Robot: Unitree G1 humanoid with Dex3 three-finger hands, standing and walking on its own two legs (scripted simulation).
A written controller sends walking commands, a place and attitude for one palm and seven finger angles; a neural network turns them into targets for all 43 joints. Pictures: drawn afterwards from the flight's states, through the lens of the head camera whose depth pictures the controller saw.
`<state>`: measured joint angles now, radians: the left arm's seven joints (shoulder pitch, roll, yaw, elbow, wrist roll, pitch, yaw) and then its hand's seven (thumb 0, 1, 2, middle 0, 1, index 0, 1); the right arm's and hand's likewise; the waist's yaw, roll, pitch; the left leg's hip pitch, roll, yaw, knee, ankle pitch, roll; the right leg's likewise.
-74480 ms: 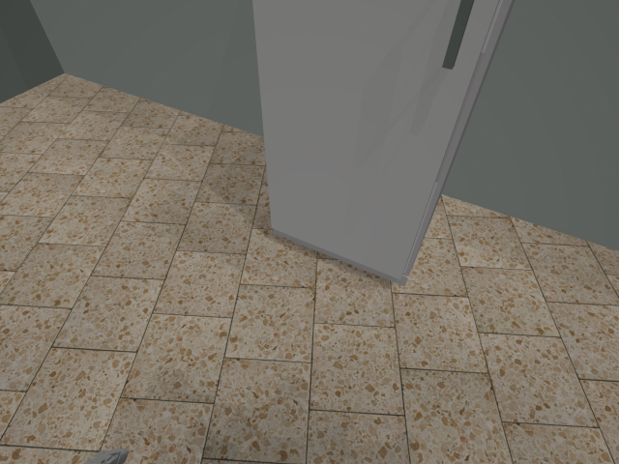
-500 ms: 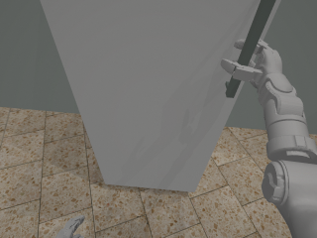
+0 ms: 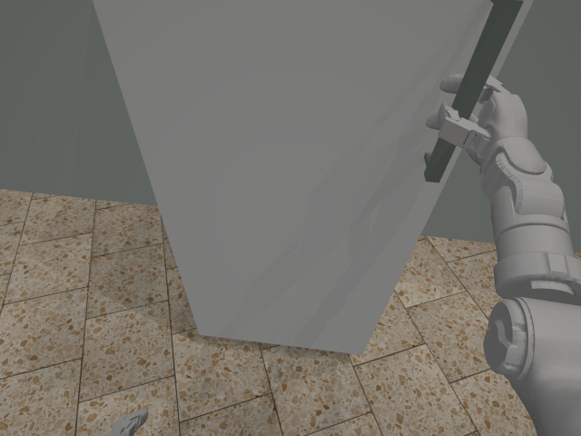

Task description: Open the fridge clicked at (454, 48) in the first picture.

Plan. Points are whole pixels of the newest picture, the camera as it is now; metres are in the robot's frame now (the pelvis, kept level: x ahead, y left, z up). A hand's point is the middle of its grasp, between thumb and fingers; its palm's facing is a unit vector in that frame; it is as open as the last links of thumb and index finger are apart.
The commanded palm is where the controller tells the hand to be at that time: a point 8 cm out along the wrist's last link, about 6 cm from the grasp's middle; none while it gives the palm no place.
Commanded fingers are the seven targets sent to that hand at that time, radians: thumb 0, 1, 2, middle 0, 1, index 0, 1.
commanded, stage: grip the handle and tug to test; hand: right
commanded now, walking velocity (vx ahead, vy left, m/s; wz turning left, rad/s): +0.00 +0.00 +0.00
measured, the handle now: (459, 97) +0.51 -0.16 +0.25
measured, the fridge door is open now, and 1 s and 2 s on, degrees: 0 1 12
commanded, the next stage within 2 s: pull the door a little, standing still in 0.42 s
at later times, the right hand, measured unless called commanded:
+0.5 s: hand (448, 125) +0.46 -0.14 +0.24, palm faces +0.00 +1.00 +0.01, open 5.6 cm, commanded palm +0.41 -0.20 +0.24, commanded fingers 0.00 -0.90 -0.90 0.45 1.40 0.45 1.40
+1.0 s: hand (447, 132) +0.45 -0.14 +0.24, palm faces +0.00 +1.00 -0.02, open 6.2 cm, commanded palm +0.37 -0.19 +0.24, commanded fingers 0.00 -0.90 -0.90 0.45 1.40 0.45 1.40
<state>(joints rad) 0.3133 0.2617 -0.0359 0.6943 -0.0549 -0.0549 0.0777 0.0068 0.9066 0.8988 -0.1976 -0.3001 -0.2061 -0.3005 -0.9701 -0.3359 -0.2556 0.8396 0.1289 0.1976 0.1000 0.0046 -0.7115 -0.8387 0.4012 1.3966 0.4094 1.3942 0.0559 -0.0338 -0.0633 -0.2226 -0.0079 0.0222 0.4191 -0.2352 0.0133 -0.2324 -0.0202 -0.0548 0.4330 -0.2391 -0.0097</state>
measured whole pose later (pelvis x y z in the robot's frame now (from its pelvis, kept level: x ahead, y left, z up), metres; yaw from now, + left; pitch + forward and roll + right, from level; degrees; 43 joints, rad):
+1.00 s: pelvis +0.06 +0.00 +0.01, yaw +4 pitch +3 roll -1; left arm 0.18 0.23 -0.06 0.58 -0.06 0.06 0.03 0.01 0.91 0.90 -0.20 -0.30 -0.21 -0.30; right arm -0.46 -0.27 -0.29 0.02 0.20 0.49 0.07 0.00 -0.78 -0.79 0.27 1.36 0.22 1.31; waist 0.00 -0.06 -0.10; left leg -0.13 -0.01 -0.01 0.38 -0.26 0.02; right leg -0.10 -0.01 -0.08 0.37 -0.25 -0.01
